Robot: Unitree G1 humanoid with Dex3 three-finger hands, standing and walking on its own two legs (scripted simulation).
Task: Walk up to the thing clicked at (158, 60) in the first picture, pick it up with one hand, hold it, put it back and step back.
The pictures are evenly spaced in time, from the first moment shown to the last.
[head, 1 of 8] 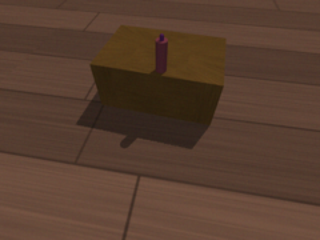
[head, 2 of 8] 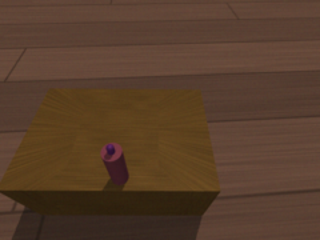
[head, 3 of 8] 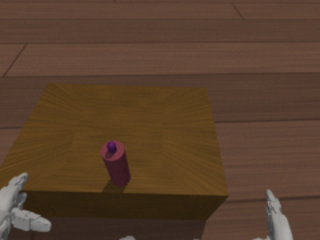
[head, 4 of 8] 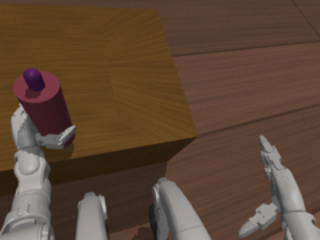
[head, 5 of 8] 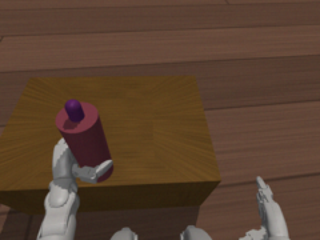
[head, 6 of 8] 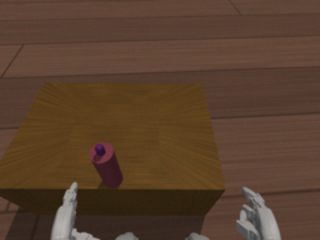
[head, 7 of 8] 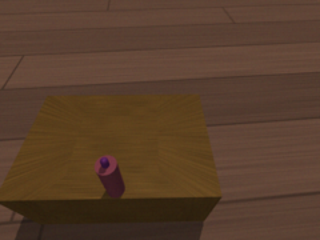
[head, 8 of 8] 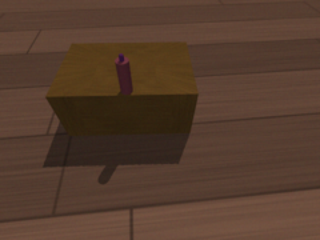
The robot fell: no
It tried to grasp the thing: yes
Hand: left
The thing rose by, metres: 0.26
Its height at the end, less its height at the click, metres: +0.00
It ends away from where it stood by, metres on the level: 0.03
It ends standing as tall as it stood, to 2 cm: yes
